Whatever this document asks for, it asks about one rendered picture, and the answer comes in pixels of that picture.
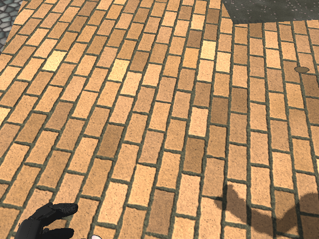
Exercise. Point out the left robot hand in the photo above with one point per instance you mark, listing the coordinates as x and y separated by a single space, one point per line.
33 227

